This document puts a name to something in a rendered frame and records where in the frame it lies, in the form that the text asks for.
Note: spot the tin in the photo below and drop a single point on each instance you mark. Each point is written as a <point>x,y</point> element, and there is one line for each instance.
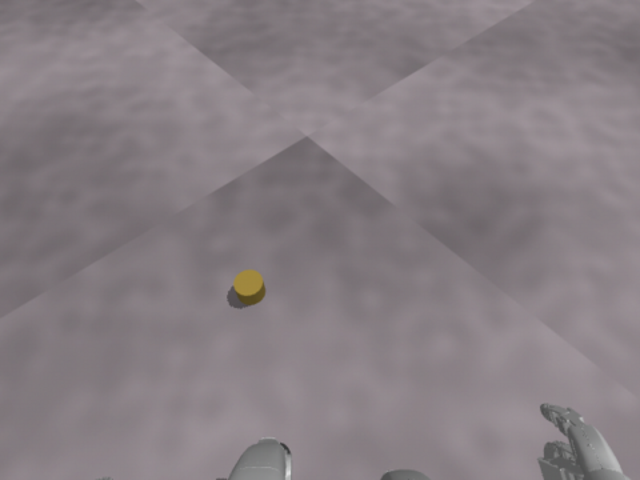
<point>249,287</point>

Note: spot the right robot hand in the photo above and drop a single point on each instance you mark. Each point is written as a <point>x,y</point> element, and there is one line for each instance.
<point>587,451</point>

